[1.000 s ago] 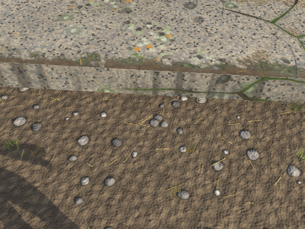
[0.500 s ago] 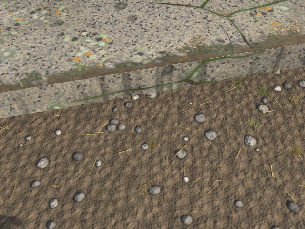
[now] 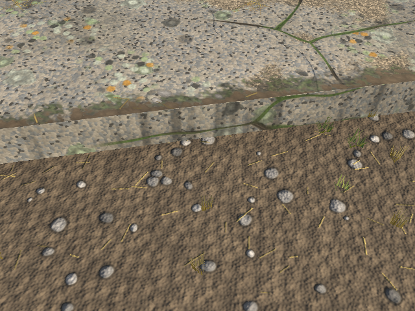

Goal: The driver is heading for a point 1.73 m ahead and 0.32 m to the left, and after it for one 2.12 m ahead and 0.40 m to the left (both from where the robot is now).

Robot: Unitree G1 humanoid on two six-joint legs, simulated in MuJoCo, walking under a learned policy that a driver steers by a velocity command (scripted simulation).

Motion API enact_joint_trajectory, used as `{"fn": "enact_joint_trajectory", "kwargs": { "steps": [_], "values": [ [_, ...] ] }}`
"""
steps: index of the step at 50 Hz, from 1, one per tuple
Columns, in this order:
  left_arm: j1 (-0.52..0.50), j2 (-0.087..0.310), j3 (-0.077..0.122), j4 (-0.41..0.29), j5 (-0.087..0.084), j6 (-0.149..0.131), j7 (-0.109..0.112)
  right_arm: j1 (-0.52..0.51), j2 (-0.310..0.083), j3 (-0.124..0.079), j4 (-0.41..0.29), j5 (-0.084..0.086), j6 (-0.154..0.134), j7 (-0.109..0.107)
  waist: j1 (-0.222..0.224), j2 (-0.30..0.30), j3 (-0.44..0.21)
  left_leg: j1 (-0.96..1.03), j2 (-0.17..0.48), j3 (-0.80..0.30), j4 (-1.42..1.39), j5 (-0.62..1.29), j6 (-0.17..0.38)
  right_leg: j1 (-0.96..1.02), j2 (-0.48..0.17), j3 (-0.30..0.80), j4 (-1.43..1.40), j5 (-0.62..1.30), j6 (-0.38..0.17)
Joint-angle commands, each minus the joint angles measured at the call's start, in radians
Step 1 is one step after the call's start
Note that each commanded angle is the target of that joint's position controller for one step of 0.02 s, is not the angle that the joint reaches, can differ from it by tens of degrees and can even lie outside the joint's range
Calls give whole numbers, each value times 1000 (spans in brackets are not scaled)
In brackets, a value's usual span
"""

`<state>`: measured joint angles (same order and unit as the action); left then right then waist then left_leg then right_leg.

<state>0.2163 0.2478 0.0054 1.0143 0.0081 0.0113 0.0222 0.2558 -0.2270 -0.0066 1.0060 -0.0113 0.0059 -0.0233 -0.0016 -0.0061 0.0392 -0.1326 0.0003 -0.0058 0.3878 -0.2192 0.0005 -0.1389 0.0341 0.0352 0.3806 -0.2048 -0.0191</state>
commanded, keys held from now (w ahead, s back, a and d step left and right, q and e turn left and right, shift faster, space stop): no key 1.00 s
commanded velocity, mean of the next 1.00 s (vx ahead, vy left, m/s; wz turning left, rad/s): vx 0.00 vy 0.00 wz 0.00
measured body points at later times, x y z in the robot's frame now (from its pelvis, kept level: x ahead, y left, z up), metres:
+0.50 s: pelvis +0.00 +0.01 +0.00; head +0.00 +0.02 +0.45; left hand -0.01 +0.25 -0.16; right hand +0.00 -0.22 -0.16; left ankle +0.00 +0.12 -0.75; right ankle +0.00 -0.11 -0.75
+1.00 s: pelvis +0.00 +0.02 +0.00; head +0.01 +0.02 +0.45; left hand -0.02 +0.24 -0.16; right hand -0.01 -0.21 -0.16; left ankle +0.00 +0.12 -0.75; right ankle +0.00 -0.11 -0.75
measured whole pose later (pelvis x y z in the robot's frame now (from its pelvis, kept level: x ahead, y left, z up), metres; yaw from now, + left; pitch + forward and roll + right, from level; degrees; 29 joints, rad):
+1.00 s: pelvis +0.00 +0.02 +0.00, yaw +0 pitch -1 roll +0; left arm 0.30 0.15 -0.01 1.17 0.01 0.00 0.04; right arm 0.30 -0.15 0.01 1.14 -0.01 -0.01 -0.04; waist 0.00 0.00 0.03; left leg -0.15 -0.03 -0.01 0.40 -0.23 0.02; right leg -0.16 0.01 0.04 0.40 -0.22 0.01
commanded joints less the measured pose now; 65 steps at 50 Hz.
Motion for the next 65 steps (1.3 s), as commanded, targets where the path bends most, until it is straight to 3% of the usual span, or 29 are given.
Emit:
{"fn": "enact_joint_trajectory", "kwargs": {
  "steps": [1, 11, 23, 65],
  "values": [
    [10, 87, 13, -5, 0, -9, 5, 23, -104, -17, -4, 0, -8, -5, -2, 19, 12, -21, 92, -97, -83, 56, 34, -32, -94, 93, -74, 61, -23],
    [67, 63, -1, 75, 1, -10, 11, 36, -77, -5, 59, 2, -9, -7, 2, 13, 24, -37, 87, -100, -89, 41, 43, -43, -97, 85, -68, 62, -13],
    [108, 24, -9, 122, 1, -12, 17, 64, -42, 2, 102, 3, -12, -12, 4, 14, 29, -51, 80, -97, -82, 56, 46, -45, -101, 76, -54, 76, -9],
    [173, -42, -3, 153, 1, -15, 27, 136, 18, -1, 135, 2, -17, -21, 1, 7, 46, -52, 73, -91, -59, 92, 48, -49, -105, 67, -35, 96, -6]
  ]
}}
